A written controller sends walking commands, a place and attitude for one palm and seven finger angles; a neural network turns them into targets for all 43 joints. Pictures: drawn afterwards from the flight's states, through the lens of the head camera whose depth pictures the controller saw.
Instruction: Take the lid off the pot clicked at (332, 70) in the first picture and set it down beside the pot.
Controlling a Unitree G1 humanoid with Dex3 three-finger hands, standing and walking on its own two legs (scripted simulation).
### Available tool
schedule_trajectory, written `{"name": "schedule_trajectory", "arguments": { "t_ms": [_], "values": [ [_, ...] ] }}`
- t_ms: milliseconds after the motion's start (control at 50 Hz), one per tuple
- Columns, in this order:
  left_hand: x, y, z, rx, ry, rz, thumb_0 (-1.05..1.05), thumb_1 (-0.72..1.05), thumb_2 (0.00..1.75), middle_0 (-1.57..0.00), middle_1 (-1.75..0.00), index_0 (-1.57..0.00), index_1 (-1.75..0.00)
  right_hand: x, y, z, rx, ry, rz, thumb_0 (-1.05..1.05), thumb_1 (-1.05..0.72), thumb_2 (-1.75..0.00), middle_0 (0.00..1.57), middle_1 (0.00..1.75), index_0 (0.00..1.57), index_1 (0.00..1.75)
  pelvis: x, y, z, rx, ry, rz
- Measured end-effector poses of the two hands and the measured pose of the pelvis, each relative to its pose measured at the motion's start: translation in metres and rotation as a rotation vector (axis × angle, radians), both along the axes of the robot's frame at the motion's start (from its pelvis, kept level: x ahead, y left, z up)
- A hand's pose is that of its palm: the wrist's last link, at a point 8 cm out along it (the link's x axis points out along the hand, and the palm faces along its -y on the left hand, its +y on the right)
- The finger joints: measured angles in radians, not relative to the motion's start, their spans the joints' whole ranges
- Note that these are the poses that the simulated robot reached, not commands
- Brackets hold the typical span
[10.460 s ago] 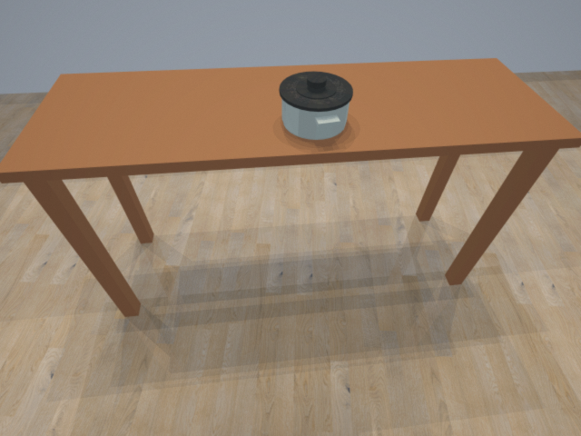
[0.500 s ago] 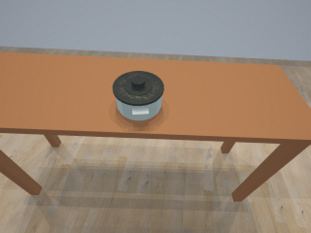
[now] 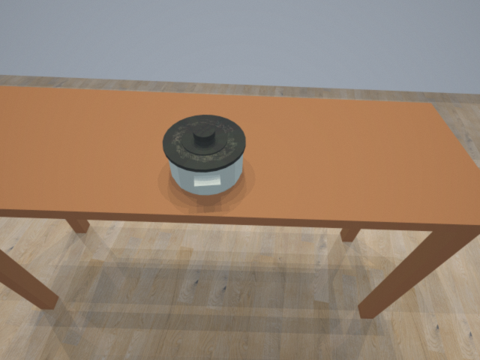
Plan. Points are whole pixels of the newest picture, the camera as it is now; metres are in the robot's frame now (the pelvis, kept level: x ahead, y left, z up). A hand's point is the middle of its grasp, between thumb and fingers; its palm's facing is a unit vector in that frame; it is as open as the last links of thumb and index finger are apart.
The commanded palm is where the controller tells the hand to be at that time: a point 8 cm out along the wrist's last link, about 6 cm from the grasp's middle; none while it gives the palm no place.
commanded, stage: shuffle to correct the standing spot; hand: left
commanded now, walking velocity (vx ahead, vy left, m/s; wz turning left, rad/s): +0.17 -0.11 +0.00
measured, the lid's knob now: (204, 132) +0.53 +0.11 +0.08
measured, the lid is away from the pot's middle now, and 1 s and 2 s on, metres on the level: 0.00 0.00 0.00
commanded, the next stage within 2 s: none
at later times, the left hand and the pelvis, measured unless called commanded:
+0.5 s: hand out of the picture +0.14 +0.16 -0.18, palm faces +0.02 -0.98 -0.17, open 7.3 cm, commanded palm none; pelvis +0.10 -0.02 +0.01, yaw +0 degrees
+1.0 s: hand (209, 323) +0.23 +0.08 -0.19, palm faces +0.06 -0.99 -0.16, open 7.3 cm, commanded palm none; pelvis +0.13 -0.09 -0.01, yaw +1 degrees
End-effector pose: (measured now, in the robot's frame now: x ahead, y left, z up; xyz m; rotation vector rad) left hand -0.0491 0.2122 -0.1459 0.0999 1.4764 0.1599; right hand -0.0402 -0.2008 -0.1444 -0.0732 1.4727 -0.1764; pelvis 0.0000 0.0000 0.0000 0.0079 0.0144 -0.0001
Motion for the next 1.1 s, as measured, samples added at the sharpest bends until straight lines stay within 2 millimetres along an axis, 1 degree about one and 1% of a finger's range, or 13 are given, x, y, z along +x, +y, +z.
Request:
{"name": "schedule_trajectory", "arguments": {
  "t_ms": [80, 200, 260, 300, 380, 460, 520, 640, 700, 820, 920, 1020, 1100],
  "values": [
    [0.007, -0.008, -0.004, -0.004, 0.000, 0.036, 0.00, 0.91, 0.90, -0.20, -0.30, -0.20, -0.30, 0.022, -0.007, -0.001, -0.016, 0.005, 0.021, 0.00, -0.91, -0.90, 0.20, 0.30, 0.20, 0.30, 0.016, -0.004, -0.004, -0.016, 0.002, 0.018],
    [0.010, -0.015, -0.018, -0.057, 0.065, 0.061, 0.00, 0.90, 0.90, -0.20, -0.30, -0.20, -0.30, 0.085, -0.018, 0.003, -0.098, -0.074, 0.054, 0.02, -0.93, -0.90, 0.20, 0.30, 0.20, 0.30, 0.044, 0.005, -0.011, -0.020, -0.013, 0.009],
    [0.026, -0.014, -0.020, -0.081, 0.107, 0.023, 0.00, 0.90, 0.90, -0.20, -0.30, -0.20, -0.30, 0.108, -0.019, 0.012, -0.124, -0.149, 0.039, 0.01, -0.93, -0.90, 0.20, 0.30, 0.20, 0.30, 0.058, 0.006, -0.007, -0.014, -0.014, -0.010],
    [0.049, -0.010, -0.017, -0.076, 0.086, 0.008, 0.01, 0.91, 0.90, -0.20, -0.30, -0.20, -0.30, 0.114, -0.017, 0.019, -0.126, -0.157, 0.036, 0.01, -0.92, -0.90, 0.20, 0.30, 0.20, 0.30, 0.066, 0.005, -0.002, -0.022, -0.009, -0.003],
    [0.108, -0.004, -0.011, -0.055, -0.032, 0.003, 0.01, 0.91, 0.90, -0.20, -0.30, -0.20, -0.30, 0.112, -0.014, 0.027, -0.106, -0.097, 0.049, 0.01, -0.92, -0.90, 0.20, 0.30, 0.20, 0.30, 0.080, -0.001, 0.008, -0.030, 0.005, 0.008],
    [0.159, 0.003, -0.004, -0.006, -0.099, -0.026, 0.02, 0.93, 0.90, -0.20, -0.30, -0.20, -0.30, 0.107, -0.014, 0.026, -0.070, -0.030, 0.035, 0.00, -0.92, -0.90, 0.20, 0.30, 0.20, 0.30, 0.094, -0.013, 0.010, -0.027, 0.013, 0.003],
    [0.196, 0.000, 0.001, 0.021, -0.135, -0.059, 0.02, 0.93, 0.90, -0.19, -0.30, -0.20, -0.30, 0.103, -0.019, 0.021, -0.043, 0.015, 0.012, 0.00, -0.91, -0.90, 0.20, 0.30, 0.20, 0.30, 0.106, -0.024, 0.008, -0.023, 0.013, -0.001],
    [0.271, -0.031, 0.003, 0.066, -0.234, -0.127, 0.01, 0.92, 0.90, -0.19, -0.30, -0.19, -0.30, 0.106, -0.052, -0.004, -0.002, 0.095, -0.045, 0.00, -0.91, -0.90, 0.20, 0.30, 0.20, 0.30, 0.138, -0.057, -0.008, -0.004, 0.007, -0.002],
    [0.292, -0.049, -0.002, 0.085, -0.284, -0.129, 0.01, 0.91, 0.90, -0.19, -0.30, -0.20, -0.30, 0.120, -0.080, -0.019, -0.012, 0.108, -0.060, 0.00, -0.91, -0.90, 0.20, 0.30, 0.20, 0.30, 0.148, -0.073, -0.019, -0.003, -0.010, 0.008],
    [0.298, -0.085, -0.003, 0.042, -0.294, -0.121, 0.00, 0.91, 0.90, -0.20, -0.30, -0.20, -0.30, 0.174, -0.121, -0.007, -0.089, -0.018, -0.044, 0.00, -0.91, -0.90, 0.20, 0.30, 0.20, 0.30, 0.151, -0.090, -0.011, -0.011, -0.025, 0.019],
    [0.290, -0.093, -0.008, 0.010, -0.332, -0.087, 0.00, 0.92, 0.90, -0.20, -0.30, -0.20, -0.30, 0.208, -0.128, 0.006, -0.119, -0.139, 0.002, 0.00, -0.91, -0.90, 0.19, 0.30, 0.20, 0.30, 0.145, -0.094, -0.010, -0.024, -0.027, 0.029],
    [0.260, -0.083, -0.011, 0.016, -0.306, -0.027, -0.01, 0.93, 0.90, -0.20, -0.30, -0.20, -0.30, 0.211, -0.116, 0.014, -0.114, -0.194, 0.040, 0.00, -0.93, -0.90, 0.19, 0.30, 0.20, 0.30, 0.132, -0.093, -0.007, -0.004, -0.052, 0.014],
    [0.218, -0.070, -0.001, 0.066, -0.227, 0.007, -0.01, 0.93, 0.90, -0.20, -0.30, -0.20, -0.30, 0.209, -0.116, 0.013, -0.093, -0.188, 0.094, 0.00, -0.95, -0.90, 0.20, 0.30, 0.20, 0.30, 0.118, -0.092, -0.002, -0.009, -0.036, 0.017]
  ]
}}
